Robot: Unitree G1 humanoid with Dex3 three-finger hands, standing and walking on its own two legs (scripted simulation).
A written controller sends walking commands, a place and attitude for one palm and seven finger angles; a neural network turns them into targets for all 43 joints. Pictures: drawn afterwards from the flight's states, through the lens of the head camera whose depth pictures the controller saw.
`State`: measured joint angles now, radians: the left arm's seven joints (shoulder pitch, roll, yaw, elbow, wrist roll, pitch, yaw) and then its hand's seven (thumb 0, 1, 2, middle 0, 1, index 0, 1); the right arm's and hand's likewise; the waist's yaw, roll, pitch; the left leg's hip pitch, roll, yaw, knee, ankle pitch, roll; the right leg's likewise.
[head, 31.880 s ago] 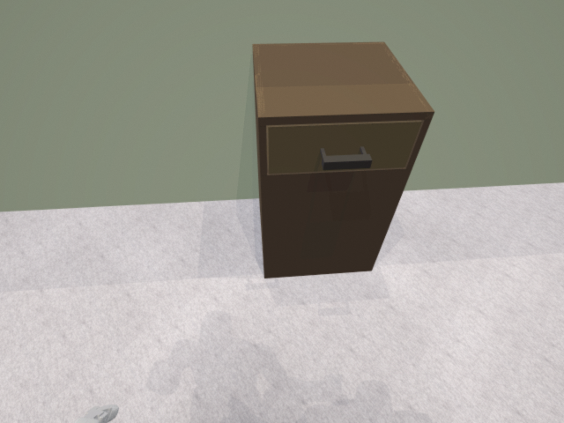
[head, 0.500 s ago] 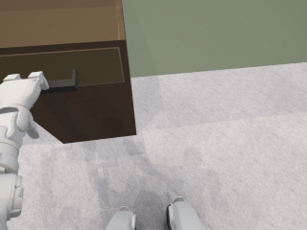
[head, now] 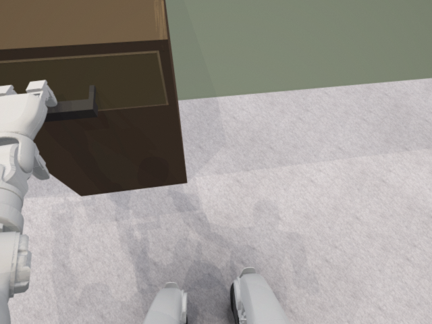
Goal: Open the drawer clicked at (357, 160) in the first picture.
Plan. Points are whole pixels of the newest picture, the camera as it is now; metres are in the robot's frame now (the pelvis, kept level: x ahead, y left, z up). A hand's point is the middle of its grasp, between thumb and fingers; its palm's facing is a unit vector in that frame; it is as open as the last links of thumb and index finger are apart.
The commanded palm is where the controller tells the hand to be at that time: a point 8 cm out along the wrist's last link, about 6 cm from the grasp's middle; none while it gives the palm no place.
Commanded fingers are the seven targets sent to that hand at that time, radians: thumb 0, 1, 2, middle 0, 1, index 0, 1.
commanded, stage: lower the fingers behind the handle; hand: left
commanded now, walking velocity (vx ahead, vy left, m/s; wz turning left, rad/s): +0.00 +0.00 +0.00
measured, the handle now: (63, 101) +0.56 +0.30 -0.02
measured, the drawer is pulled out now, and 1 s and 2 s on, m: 0.00 0.00 0.00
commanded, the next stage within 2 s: lift the fingers back up to retry in 0.88 s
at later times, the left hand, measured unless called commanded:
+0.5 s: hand (35, 132) +0.47 +0.33 +0.00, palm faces -0.04 +0.06 -1.00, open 13.9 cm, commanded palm +0.45 +0.32 +0.00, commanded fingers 0.00 -0.50 0.30 -0.30 -1.20 -0.30 -1.20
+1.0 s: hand (35, 131) +0.47 +0.33 +0.00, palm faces -0.02 +0.05 -1.00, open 13.8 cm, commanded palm +0.45 +0.33 +0.01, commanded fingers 0.00 -0.50 0.30 -0.30 -1.20 -0.30 -1.20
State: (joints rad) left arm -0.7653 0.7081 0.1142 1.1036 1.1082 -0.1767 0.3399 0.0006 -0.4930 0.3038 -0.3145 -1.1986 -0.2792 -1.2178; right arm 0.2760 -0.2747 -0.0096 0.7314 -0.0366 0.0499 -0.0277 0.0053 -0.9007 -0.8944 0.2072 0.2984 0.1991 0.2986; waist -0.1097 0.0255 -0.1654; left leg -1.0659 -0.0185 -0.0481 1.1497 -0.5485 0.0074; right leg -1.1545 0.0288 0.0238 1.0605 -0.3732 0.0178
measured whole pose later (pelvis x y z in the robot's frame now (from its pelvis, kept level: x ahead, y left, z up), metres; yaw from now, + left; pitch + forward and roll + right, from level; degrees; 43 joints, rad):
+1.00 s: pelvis -0.05 +0.00 -0.06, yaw +1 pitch +30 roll -1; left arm -0.97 0.82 0.08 1.09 1.08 -0.17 0.26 0.00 -0.49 0.30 -0.31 -1.20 -0.25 -1.39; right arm 0.29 -0.30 0.04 0.66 0.01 0.01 -0.06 0.01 -0.90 -0.89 0.21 0.30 0.20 0.30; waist -0.14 0.03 -0.15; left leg -1.35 -0.04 -0.05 1.39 -0.56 0.00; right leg -1.43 0.02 0.02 1.28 -0.37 0.02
